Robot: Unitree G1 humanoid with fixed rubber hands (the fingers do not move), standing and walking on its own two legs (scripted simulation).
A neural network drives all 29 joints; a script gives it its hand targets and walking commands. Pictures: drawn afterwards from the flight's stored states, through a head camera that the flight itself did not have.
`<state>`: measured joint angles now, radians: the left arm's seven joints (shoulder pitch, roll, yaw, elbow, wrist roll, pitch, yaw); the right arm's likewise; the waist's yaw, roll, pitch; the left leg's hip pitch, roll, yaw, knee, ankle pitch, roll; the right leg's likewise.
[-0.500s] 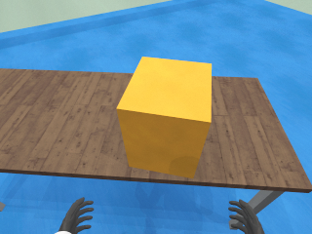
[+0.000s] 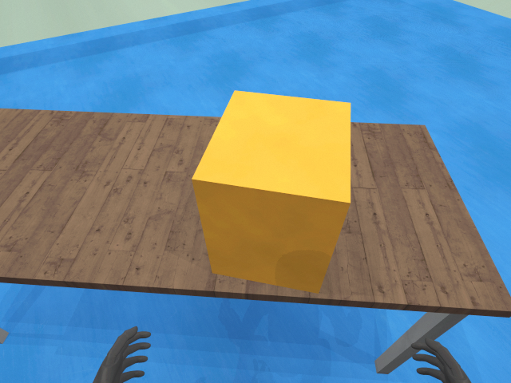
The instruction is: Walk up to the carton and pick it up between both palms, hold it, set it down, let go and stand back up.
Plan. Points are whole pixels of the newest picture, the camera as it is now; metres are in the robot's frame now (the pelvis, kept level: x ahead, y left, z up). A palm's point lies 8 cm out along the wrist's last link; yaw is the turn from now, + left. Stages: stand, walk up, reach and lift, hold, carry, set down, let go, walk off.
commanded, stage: stand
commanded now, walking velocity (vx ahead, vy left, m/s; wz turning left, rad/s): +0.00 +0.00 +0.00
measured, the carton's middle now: (277, 193) +0.46 +0.00 +0.02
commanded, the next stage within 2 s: none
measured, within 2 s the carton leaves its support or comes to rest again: neither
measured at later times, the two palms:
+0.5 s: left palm (110, 379) +0.15 +0.25 -0.08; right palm (466, 380) +0.17 -0.28 -0.06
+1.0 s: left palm out of the picture +0.14 +0.26 -0.09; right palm out of the picture +0.16 -0.29 -0.06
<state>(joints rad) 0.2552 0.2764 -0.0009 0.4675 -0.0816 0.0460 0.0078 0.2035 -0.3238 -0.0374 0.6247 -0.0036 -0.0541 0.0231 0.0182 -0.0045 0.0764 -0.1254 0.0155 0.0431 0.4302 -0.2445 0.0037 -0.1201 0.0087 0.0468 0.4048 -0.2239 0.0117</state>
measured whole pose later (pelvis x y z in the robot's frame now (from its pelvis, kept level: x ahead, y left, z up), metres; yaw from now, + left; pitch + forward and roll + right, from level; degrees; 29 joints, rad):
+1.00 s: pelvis +0.01 +0.00 +0.00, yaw +0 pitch -2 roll +0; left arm 0.26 0.28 0.00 0.62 -0.08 0.00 0.01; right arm 0.20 -0.36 -0.04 0.65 0.00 -0.03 0.02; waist 0.01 0.00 0.02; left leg -0.13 0.02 0.04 0.43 -0.26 0.00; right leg -0.13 0.01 0.05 0.40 -0.24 0.01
